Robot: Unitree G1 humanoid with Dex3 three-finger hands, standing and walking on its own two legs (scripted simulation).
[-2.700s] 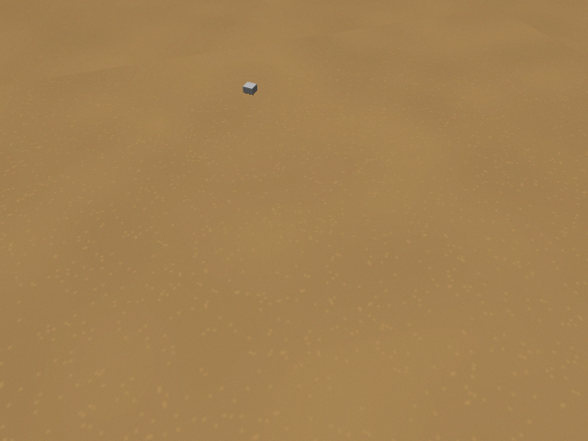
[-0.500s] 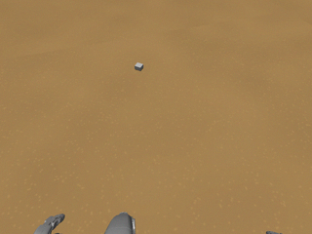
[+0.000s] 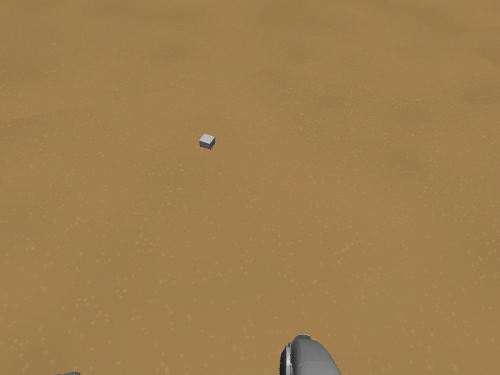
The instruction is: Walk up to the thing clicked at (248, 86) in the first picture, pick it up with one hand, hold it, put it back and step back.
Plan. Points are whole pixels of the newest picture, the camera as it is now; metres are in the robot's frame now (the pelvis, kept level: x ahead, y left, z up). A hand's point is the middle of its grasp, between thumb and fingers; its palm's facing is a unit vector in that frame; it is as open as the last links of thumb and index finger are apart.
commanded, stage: walk up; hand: left
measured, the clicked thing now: (207, 141) +1.38 +0.18 -0.76
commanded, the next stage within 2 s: none
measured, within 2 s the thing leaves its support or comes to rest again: neither
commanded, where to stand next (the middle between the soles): +1.00 -0.05 m, yaw +2 degrees
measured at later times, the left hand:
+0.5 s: hand (124, 285) +0.30 +0.25 -0.14, palm faces +0.01 -0.93 -0.36, open 7.4 cm
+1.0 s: hand (151, 180) +0.57 +0.24 -0.14, palm faces -0.09 -0.92 -0.39, open 7.4 cm
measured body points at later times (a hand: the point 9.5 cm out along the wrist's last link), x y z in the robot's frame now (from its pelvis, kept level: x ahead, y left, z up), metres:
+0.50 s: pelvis +0.26 -0.03 -0.01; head +0.28 -0.02 +0.44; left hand +0.30 +0.30 -0.12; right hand +0.36 -0.35 -0.11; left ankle +0.40 +0.11 -0.72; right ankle +0.21 -0.14 -0.74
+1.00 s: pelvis +0.48 -0.04 -0.01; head +0.49 -0.06 +0.44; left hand +0.57 +0.29 -0.11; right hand +0.50 -0.38 -0.13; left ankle +0.42 +0.10 -0.74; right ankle +0.59 -0.18 -0.74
